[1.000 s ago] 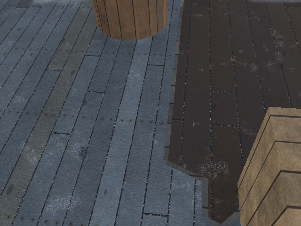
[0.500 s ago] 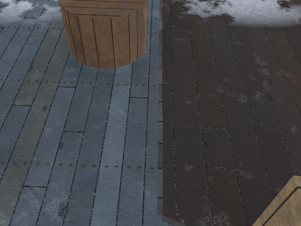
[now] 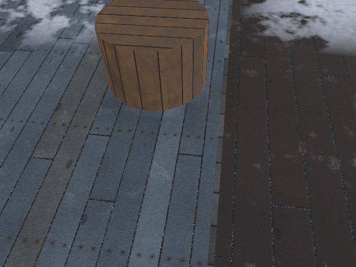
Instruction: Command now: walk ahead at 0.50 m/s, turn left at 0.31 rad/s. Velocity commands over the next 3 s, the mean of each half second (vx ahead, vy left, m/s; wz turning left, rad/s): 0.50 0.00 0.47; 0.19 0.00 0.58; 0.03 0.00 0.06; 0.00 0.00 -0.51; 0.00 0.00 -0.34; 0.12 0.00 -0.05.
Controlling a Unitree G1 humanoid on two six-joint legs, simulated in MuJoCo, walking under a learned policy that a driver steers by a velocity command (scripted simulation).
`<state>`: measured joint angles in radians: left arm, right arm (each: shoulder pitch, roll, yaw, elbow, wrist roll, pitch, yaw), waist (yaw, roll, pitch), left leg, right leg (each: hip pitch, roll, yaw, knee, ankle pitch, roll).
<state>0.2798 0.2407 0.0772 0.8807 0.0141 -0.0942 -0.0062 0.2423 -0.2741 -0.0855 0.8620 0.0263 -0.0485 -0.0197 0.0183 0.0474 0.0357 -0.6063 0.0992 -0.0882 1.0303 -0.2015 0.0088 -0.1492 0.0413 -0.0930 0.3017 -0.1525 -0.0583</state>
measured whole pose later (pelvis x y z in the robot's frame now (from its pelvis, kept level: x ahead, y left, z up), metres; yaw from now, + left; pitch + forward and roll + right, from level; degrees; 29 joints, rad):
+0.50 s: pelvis +0.28 +0.11 -0.01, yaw +16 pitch +1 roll -1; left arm 0.13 0.29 0.07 0.80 0.00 -0.11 0.00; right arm 0.28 -0.26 -0.08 0.75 0.02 -0.06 0.02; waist -0.03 -0.02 0.07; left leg -0.28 -0.10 -0.03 0.42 -0.15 0.11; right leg -0.52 -0.09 0.05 1.08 -0.32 0.00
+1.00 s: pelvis +0.47 +0.13 -0.01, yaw +35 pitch +1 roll -1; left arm 0.07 0.25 0.04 0.76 0.03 -0.01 0.03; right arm 0.20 -0.33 -0.08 0.66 0.02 0.07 -0.04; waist 0.00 0.03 0.09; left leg -0.51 0.01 -0.06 1.10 -0.47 -0.08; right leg -0.37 0.00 -0.07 0.42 -0.08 -0.04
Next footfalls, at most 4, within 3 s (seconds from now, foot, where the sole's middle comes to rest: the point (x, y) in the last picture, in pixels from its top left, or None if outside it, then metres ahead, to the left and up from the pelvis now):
0.30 left None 0.34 0.18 -0.78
0.78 right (166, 230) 0.64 0.11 -0.78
1.20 left None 0.43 0.29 -0.78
1.64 right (175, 257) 0.53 0.07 -0.78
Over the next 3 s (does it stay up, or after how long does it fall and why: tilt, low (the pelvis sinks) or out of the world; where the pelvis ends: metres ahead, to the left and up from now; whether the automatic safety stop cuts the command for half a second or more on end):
stays up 0.52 0.20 -0.01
